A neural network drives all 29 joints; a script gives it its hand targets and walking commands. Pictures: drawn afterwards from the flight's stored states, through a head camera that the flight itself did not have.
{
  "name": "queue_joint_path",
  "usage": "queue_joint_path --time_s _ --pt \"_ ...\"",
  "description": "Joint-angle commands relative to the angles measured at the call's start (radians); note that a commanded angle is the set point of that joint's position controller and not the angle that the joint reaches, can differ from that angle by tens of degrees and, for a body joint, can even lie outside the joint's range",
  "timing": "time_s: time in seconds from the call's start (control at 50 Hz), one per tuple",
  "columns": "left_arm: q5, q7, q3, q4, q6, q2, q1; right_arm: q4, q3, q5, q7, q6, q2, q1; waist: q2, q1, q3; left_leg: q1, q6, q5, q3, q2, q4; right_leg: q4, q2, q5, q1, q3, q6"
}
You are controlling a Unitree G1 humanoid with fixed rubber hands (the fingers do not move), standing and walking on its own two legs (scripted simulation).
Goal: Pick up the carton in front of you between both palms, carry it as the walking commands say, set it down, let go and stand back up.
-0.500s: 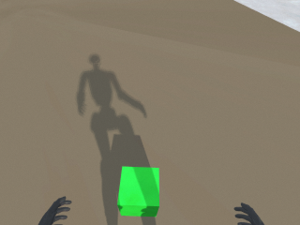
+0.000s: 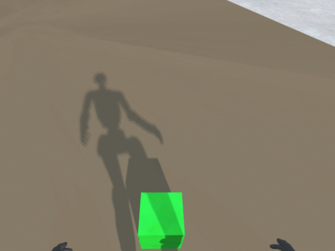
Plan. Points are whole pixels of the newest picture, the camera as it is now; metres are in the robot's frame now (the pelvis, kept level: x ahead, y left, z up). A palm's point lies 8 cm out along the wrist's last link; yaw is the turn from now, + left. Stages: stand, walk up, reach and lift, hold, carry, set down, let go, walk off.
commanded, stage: stand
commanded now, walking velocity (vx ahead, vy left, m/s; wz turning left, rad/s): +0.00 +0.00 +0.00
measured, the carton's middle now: (161, 221) +0.41 +0.04 -0.65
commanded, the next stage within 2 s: none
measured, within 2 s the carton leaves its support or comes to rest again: neither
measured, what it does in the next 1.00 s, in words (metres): stands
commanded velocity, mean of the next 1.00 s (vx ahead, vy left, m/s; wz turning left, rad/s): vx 0.00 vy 0.00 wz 0.00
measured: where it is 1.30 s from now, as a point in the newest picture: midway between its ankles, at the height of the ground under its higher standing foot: outside the picture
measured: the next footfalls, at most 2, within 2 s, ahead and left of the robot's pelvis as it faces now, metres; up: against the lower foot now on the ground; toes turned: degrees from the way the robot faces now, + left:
none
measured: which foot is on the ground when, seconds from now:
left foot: down 0.00-1.00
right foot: down 0.00-1.00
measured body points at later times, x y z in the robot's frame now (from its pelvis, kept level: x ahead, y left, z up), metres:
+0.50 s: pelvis -0.01 +0.00 +0.00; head +0.00 +0.01 +0.45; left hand +0.09 +0.30 -0.12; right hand +0.12 -0.31 -0.10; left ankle +0.00 +0.09 -0.74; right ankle -0.05 -0.15 -0.74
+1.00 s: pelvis -0.01 -0.01 +0.01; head +0.00 +0.00 +0.46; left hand +0.08 +0.30 -0.12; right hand +0.11 -0.32 -0.11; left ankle +0.00 +0.09 -0.74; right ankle -0.05 -0.15 -0.74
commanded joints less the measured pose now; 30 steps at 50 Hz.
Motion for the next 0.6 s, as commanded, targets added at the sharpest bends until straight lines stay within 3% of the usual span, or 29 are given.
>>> queue_joint_path --time_s 0.0,0.04,0.06,0.08,0.1,0.12,0.14,0.16,0.2,0.22,0.24,0.26,0.3,0.32,0.34,0.38,0.4,0.42,0.44,0.46,0.5,0.54,0.56,0.58 --pt "-0.007 0.014 0.019 -0.029 -0.02 0.117 0.003 -0.028 -0.033 0.005 0.001 -0.003 -0.163 -0.055 0.004 0.004 -0.023 0.075 0.001 0.26 -0.148 0.142 -0.099 -0.041 -0.069 0.193 -0.071 0.029 -0.04" --pt "-0.01 0.004 0.032 -0.005 -0.016 0.16 -0.007 -0.019 -0.024 0.002 0.0 -0.007 -0.153 -0.056 -0.001 -0.006 -0.022 0.087 -0.009 0.299 -0.105 0.129 -0.06 -0.067 -0.066 0.234 -0.066 0.017 -0.018" --pt "-0.008 0.004 0.019 0.006 -0.015 0.143 -0.007 -0.012 -0.03 0.02 -0.003 -0.011 -0.154 -0.031 0.001 -0.017 -0.089 0.123 -0.004 0.325 -0.121 0.126 -0.055 -0.054 -0.074 0.262 -0.033 0.043 -0.033" --pt "-0.014 0.006 0.027 -0.015 -0.004 0.163 -0.028 0.012 -0.023 0.015 0.002 -0.014 -0.183 -0.028 -0.011 0.016 -0.041 0.078 -0.019 0.33 -0.116 0.119 -0.072 -0.068 -0.078 0.276 -0.011 0.035 -0.008" --pt "-0.008 0.01 0.033 0.009 -0.008 0.15 -0.007 0.019 -0.035 0.006 -0.004 -0.012 -0.179 -0.025 0.02 -0.004 -0.038 0.11 -0.022 0.336 -0.114 0.122 -0.103 -0.043 -0.062 0.209 -0.052 0.047 -0.028" --pt "0.003 0.011 0.025 0.014 -0.015 0.138 -0.036 0.01 -0.034 0.005 -0.006 -0.01 -0.207 -0.022 0.031 -0.003 -0.017 0.077 -0.008 0.355 -0.131 0.127 -0.077 -0.052 -0.06 0.236 -0.06 0.024 -0.04" --pt "-0.014 0.02 0.019 0.023 -0.012 0.145 -0.009 0.034 -0.037 0.001 0.005 -0.005 -0.194 -0.046 0.017 0.012 -0.068 0.103 0.002 0.358 -0.124 0.134 -0.082 -0.038 -0.065 0.276 -0.036 0.004 -0.027" --pt "-0.012 0.009 0.017 0.013 -0.013 0.13 -0.024 0.007 -0.031 0.009 0.0 -0.006 -0.191 -0.07 0.051 0.011 -0.011 0.079 -0.022 0.332 -0.094 0.112 -0.07 -0.07 -0.052 0.24 -0.032 0.011 -0.013" --pt "-0.01 0.008 0.03 0.033 -0.008 0.174 -0.035 0.011 -0.028 0.015 -0.001 -0.007 -0.174 -0.048 -0.016 -0.009 -0.035 0.066 -0.006 0.267 -0.117 0.125 -0.079 -0.086 -0.062 0.205 -0.023 0.04 -0.023" --pt "-0.006 0.009 0.025 0.047 -0.002 0.186 -0.053 0.019 -0.026 0.019 0.0 -0.005 -0.184 -0.075 0.055 -0.014 -0.04 0.061 -0.012 0.242 -0.114 0.11 -0.092 -0.098 -0.067 0.192 -0.019 0.042 -0.019" --pt "-0.009 0.009 0.034 0.042 -0.007 0.173 -0.037 0.032 -0.033 0.016 0.002 -0.006 -0.196 -0.071 0.056 0.0 -0.035 0.064 -0.016 0.294 -0.122 0.119 -0.094 -0.089 -0.073 0.207 -0.011 0.017 -0.025" --pt "-0.01 0.012 0.018 0.063 -0.007 0.156 -0.01 0.05 -0.032 0.015 0.004 -0.007 -0.184 -0.036 0.048 0.004 -0.037 0.08 -0.014 0.298 -0.119 0.124 -0.105 -0.072 -0.081 0.265 -0.024 0.031 -0.033" --pt "-0.011 -0.003 0.007 0.064 -0.011 0.125 -0.03 0.056 -0.03 0.004 -0.006 -0.009 -0.214 -0.038 0.024 0.007 -0.012 0.085 -0.006 0.241 -0.138 0.139 -0.119 -0.093 -0.069 0.148 -0.038 0.002 -0.017" --pt "-0.016 0.004 0.01 0.076 -0.009 0.133 -0.026 0.059 -0.03 0.014 -0.002 -0.01 -0.212 -0.051 0.012 0.006 -0.037 0.091 -0.015 0.205 -0.161 0.142 -0.124 -0.087 -0.065 0.13 -0.024 0.015 -0.032" --pt "-0.01 0.001 0.018 0.076 -0.005 0.16 -0.028 0.055 -0.026 0.006 -0.005 -0.008 -0.194 -0.066 -0.02 0.008 0.009 0.067 -0.012 0.185 -0.138 0.14 -0.119 -0.11 -0.071 0.126 -0.057 0.025 -0.023" --pt "-0.009 -0.004 0.013 0.08 -0.018 0.137 -0.044 0.065 -0.026 0.015 0.002 -0.007 -0.205 -0.077 0.075 0.001 0.027 0.057 -0.004 0.16 -0.144 0.133 -0.14 -0.106 -0.079 0.084 -0.073 0.047 -0.039" --pt "-0.016 -0.006 0.002 0.083 -0.019 0.122 -0.045 0.077 -0.019 0.012 0.0 -0.008 -0.206 -0.047 0.031 0.001 0.015 0.042 -0.004 0.198 -0.155 0.146 -0.125 -0.109 -0.079 0.121 -0.056 0.032 -0.028" --pt "-0.026 -0.003 0.006 0.091 -0.021 0.156 -0.03 0.084 -0.021 0.012 0.007 -0.011 -0.198 -0.023 0.023 0.0 -0.026 0.068 0.002 0.175 -0.171 0.15 -0.144 -0.1 -0.086 0.136 -0.031 0.022 -0.035" --pt "-0.011 -0.008 0.014 0.099 -0.028 0.174 -0.044 0.086 -0.012 0.001 0.003 -0.008 -0.2 -0.054 0.028 0.01 -0.004 0.075 -0.015 0.242 -0.136 0.126 -0.132 -0.102 -0.071 0.159 -0.028 0.016 -0.023" --pt "-0.011 -0.007 0.007 0.106 -0.028 0.15 -0.026 0.093 -0.01 0.015 0.002 -0.015 -0.189 -0.061 0.026 0.012 -0.048 0.1 -0.011 0.274 -0.146 0.131 -0.095 -0.125 -0.086 0.216 -0.013 0.038 -0.033" --pt "-0.018 0.001 0.021 0.123 -0.022 0.201 -0.043 0.106 -0.018 0.023 0.003 -0.016 -0.218 -0.044 0.013 -0.006 -0.052 0.117 -0.01 0.284 -0.139 0.135 -0.116 -0.107 -0.08 0.229 -0.013 0.037 -0.027" --pt "-0.02 0.005 0.0 0.118 -0.021 0.141 -0.059 0.103 -0.008 0.02 -0.001 -0.017 -0.208 -0.066 0.054 0.014 -0.043 0.136 -0.004 0.317 -0.145 0.138 -0.105 -0.102 -0.101 0.279 -0.023 0.045 -0.038" --pt "-0.021 0.001 0.003 0.118 -0.024 0.139 -0.057 0.096 -0.007 0.019 -0.006 -0.016 -0.19 -0.028 0.02 -0.009 -0.067 0.112 -0.015 0.317 -0.145 0.137 -0.113 -0.109 -0.096 0.235 0.019 0.028 -0.027" --pt "-0.021 0.005 -0.002 0.14 -0.021 0.133 -0.057 0.11 -0.005 0.019 -0.006 -0.011 -0.215 -0.089 0.022 0.026 -0.022 0.107 0.001 0.34 -0.148 0.148 -0.096 -0.111 -0.105 0.259 -0.023 0.029 -0.033"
